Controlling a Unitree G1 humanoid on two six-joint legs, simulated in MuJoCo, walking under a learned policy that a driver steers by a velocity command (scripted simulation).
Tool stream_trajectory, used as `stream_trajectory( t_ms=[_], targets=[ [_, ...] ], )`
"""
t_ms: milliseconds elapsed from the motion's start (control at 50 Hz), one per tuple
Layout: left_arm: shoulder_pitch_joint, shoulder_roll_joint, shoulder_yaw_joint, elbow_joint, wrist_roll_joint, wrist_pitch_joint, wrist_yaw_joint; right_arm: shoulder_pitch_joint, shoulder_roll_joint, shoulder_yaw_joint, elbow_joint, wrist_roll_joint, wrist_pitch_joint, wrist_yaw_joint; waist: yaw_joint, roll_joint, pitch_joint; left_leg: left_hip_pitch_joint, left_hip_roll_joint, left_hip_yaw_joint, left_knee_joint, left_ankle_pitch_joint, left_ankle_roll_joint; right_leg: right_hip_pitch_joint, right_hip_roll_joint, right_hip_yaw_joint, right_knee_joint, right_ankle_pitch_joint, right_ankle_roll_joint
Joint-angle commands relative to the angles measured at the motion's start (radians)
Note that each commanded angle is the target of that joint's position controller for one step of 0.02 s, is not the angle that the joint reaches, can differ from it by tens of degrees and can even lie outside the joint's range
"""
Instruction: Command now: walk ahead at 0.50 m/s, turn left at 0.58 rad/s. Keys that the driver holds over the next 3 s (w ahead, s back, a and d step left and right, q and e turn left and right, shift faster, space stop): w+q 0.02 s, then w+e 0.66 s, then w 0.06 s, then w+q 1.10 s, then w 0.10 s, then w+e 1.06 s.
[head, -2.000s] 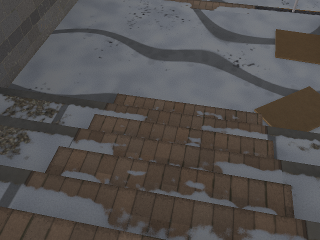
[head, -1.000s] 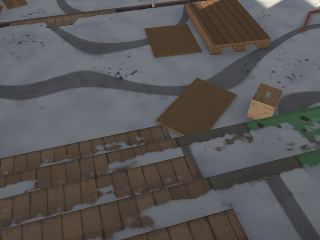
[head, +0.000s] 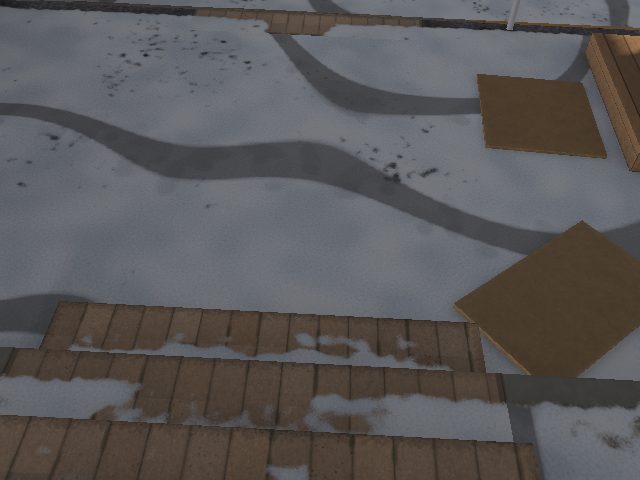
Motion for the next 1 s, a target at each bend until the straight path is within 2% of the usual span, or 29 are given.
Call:
stream_trajectory(
  t_ms=[20,80,140,180,220,280,340,360,380,420,440,460,480,500,540,560,600,640,700,760,820,840,860,880,900,920,960,980,1000],
  targets=[
    [-0.319,0.072,0.020,-0.267,-0.051,-0.055,-0.015,0.571,-0.204,-0.073,0.150,0.023,-0.007,-0.012,-0.303,0.114,-0.086,0.893,0.329,-0.528,0.056,0.450,0.326,-0.990,0.062,0.137,0.333,0.014,0.009],
    [-0.251,0.092,0.034,-0.189,-0.014,-0.042,0.048,0.163,0.032,0.026,0.044,0.018,-0.013,0.005,-0.061,-0.107,0.153,0.019,0.336,-0.353,-0.129,0.234,0.271,-0.594,-0.145,0.251,-0.416,0.595,-0.047],
    [-0.127,0.006,0.014,-0.131,0.033,0.010,0.015,0.237,-0.010,0.024,0.076,0.032,-0.010,0.002,-0.015,-0.016,0.077,-0.294,0.195,-0.284,-0.048,0.133,0.267,-0.312,-0.079,0.165,-0.430,0.850,-0.052],
    [-0.256,0.032,0.018,-0.163,0.029,-0.004,0.000,0.346,0.030,0.041,0.105,0.015,-0.033,-0.032,-0.106,-0.054,0.059,-0.058,0.209,-0.282,0.052,0.136,0.233,-0.551,-0.100,0.214,-0.694,1.134,-0.046],
    [-0.321,0.038,0.019,-0.190,0.006,-0.003,0.017,0.282,0.038,0.064,0.088,0.002,-0.035,-0.035,-0.068,-0.010,0.022,-0.395,0.072,-0.126,0.118,-0.053,0.126,-0.126,-0.045,0.119,-0.863,1.414,-0.062],
    [-0.372,0.118,0.038,-0.224,0.016,0.025,0.007,0.293,0.010,0.071,0.101,0.003,-0.028,-0.009,-0.048,0.001,0.140,-0.354,0.177,-0.209,0.131,-0.138,0.144,-0.156,-0.041,0.132,-0.802,1.144,-0.053],
    [-0.569,0.078,0.019,-0.268,0.006,0.019,0.003,0.473,-0.012,0.061,0.177,0.032,-0.003,-0.054,-0.184,-0.016,0.191,0.168,0.265,-0.320,0.255,-0.001,0.147,-0.489,-0.081,0.166,-1.111,0.986,-0.055],
    [-0.575,0.072,0.023,-0.250,0.001,0.005,0.004,0.477,-0.001,0.061,0.185,0.038,0.005,-0.058,-0.196,-0.029,0.159,0.176,0.238,-0.267,0.306,0.032,0.127,-0.385,-0.058,0.121,-1.139,0.948,-0.056],
    [-0.353,0.069,0.031,-0.189,0.017,-0.009,0.003,0.437,-0.028,0.062,0.165,-0.026,0.008,-0.037,-0.100,0.051,0.102,-0.018,0.223,-0.204,0.397,0.191,0.108,-0.062,0.001,0.041,-0.854,0.993,-0.055],
    [-0.049,0.212,0.105,-0.068,-0.021,-0.024,0.008,0.290,-0.066,0.040,0.124,0.010,0.023,0.012,0.066,-0.117,0.072,-0.151,0.108,-0.040,0.742,0.257,0.037,0.335,0.070,-0.057,-1.186,0.963,-0.085],
    [0.192,0.261,0.137,-0.017,-0.011,-0.010,0.011,0.356,-0.087,0.023,0.161,-0.016,0.030,0.054,0.158,-0.228,-0.052,-0.407,0.021,0.008,1.199,0.006,-0.042,0.712,-0.010,0.045,-1.024,1.280,-0.225],
    [0.224,0.340,0.148,-0.016,-0.020,0.005,0.008,0.520,0.058,0.052,0.143,-0.013,0.030,0.091,0.054,-0.309,-0.359,-0.573,-0.039,-0.035,1.531,-0.583,-0.099,1.016,-0.200,0.353,-0.845,1.654,-0.453],
    [0.281,0.323,0.152,0.009,0.002,0.001,0.000,0.280,-0.027,0.033,0.019,0.033,0.015,0.080,0.156,-0.135,-0.236,-0.814,-0.050,-0.090,1.575,-0.583,-0.127,0.987,-0.256,0.560,-0.958,1.444,-0.481],
    [0.092,0.248,0.137,-0.041,0.001,-0.014,0.004,0.098,-0.044,0.037,-0.088,0.058,-0.015,0.048,0.123,-0.052,-0.049,-0.998,0.018,-0.157,1.341,-0.416,-0.106,0.777,-0.309,0.645,-1.059,0.852,-0.439],
    [-0.153,0.023,0.053,-0.101,0.000,-0.041,0.003,0.130,-0.015,0.039,-0.055,0.007,-0.018,-0.030,-0.040,0.100,0.048,-0.696,0.150,-0.247,0.905,-0.031,-0.036,0.222,-0.208,0.528,-1.159,0.573,-0.356],
    [-0.243,0.039,0.046,-0.125,0.008,-0.051,0.006,0.128,0.012,0.044,-0.041,-0.004,-0.006,-0.048,-0.087,-0.016,0.164,-0.566,0.176,-0.226,0.811,-0.030,-0.026,-0.056,-0.185,0.516,-1.216,0.573,-0.392],
    [-0.178,0.056,0.041,-0.103,-0.039,-0.052,0.013,0.125,0.047,0.054,-0.033,-0.009,0.025,-0.040,-0.057,-0.062,0.094,-0.379,0.152,-0.130,0.634,0.116,-0.066,-0.245,-0.090,0.414,-1.214,0.538,-0.394],
    [-0.133,0.097,0.045,-0.106,-0.009,-0.064,0.022,0.186,0.056,0.068,-0.035,-0.008,0.020,-0.015,-0.077,-0.031,0.019,-0.231,0.099,-0.066,0.669,0.229,-0.087,-0.373,-0.018,0.353,-1.039,0.735,-0.359],
    [-0.005,0.056,0.029,-0.084,-0.016,-0.077,0.065,-0.029,0.018,0.083,-0.095,-0.003,0.017,-0.011,0.051,0.034,0.018,-0.364,0.119,-0.150,0.163,0.732,-0.126,-0.198,0.041,0.360,-0.829,0.474,-0.281],
    [-0.033,0.107,0.032,-0.107,0.006,-0.050,0.022,-0.054,0.009,0.078,-0.147,-0.005,0.051,-0.005,-0.014,-0.062,0.066,-0.023,0.065,-0.045,0.244,0.565,-0.125,-0.490,0.049,0.405,-0.832,0.357,-0.276],
    [0.017,0.102,0.038,-0.101,-0.033,-0.046,0.029,-0.088,-0.052,0.058,-0.140,-0.007,0.055,0.009,0.033,-0.068,0.120,-0.221,0.091,-0.078,0.000,0.366,-0.093,-0.116,-0.028,0.542,-0.688,0.457,-0.288],
    [0.024,0.110,0.039,-0.088,-0.040,-0.036,0.038,-0.093,-0.059,0.052,-0.120,0.005,0.051,0.007,0.053,-0.054,0.123,-0.242,0.100,-0.094,-0.108,0.382,-0.069,-0.013,-0.039,0.569,-0.625,0.494,-0.283],
    [0.047,0.166,0.084,-0.073,-0.087,0.040,0.101,-0.016,-0.011,0.027,-0.070,0.160,0.036,-0.033,0.060,-0.034,0.090,-0.137,0.064,-0.037,-0.251,0.419,-0.058,0.046,0.042,0.365,-0.469,0.713,-0.241],
    [0.084,0.163,0.085,-0.061,-0.090,0.069,0.122,0.141,-0.021,0.024,-0.006,0.139,0.033,-0.050,0.016,0.000,0.035,0.082,0.054,0.010,-0.208,0.499,-0.049,-0.018,0.082,0.291,-0.254,0.744,-0.225],
    [0.154,-0.004,0.022,-0.036,0.031,0.017,-0.020,0.609,-0.177,-0.030,0.114,0.023,0.009,-0.008,-0.167,0.203,-0.241,0.734,0.173,-0.085,0.121,0.814,0.169,-0.377,0.119,0.290,0.112,0.625,-0.104],
    [0.202,-0.036,0.029,-0.074,0.007,-0.003,-0.066,0.602,-0.260,-0.058,0.084,0.019,0.016,0.023,-0.136,0.289,-0.322,0.952,0.338,-0.370,0.210,1.032,0.383,-0.758,0.234,0.150,0.581,-0.086,-0.025],
    [-0.149,0.084,0.039,-0.243,-0.055,-0.011,-0.033,0.464,-0.175,-0.057,0.078,0.000,0.027,0.024,-0.222,0.045,-0.076,0.781,0.462,-0.688,-0.029,0.092,0.338,-1.210,0.106,0.198,0.485,0.092,-0.005],
    [-0.132,0.108,0.041,-0.205,-0.030,-0.011,0.009,0.345,-0.005,0.000,0.070,0.003,0.025,0.028,-0.140,-0.136,-0.002,0.477,0.389,-0.577,-0.070,-0.099,0.247,-1.073,0.020,0.243,0.336,0.321,-0.036],
    [-0.102,0.094,0.041,-0.182,-0.015,0.001,0.034,0.300,0.059,0.030,0.073,0.009,0.025,0.029,-0.066,-0.076,0.066,0.161,0.331,-0.583,-0.124,-0.146,0.281,-0.901,-0.026,0.261,0.212,0.410,-0.059]
  ],
)
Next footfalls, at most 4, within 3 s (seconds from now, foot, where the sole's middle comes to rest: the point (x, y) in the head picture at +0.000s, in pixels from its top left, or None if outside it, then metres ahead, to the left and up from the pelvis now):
0.42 right None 0.38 -0.15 -0.93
0.88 left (336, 474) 0.68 -0.01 -1.08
1.38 right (418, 416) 0.93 -0.25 -1.23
2.08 left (312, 347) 1.26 0.08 -1.38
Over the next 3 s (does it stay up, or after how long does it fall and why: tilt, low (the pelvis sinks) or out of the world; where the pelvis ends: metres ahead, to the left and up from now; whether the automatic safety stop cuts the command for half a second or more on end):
stays up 1.73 0.03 -0.77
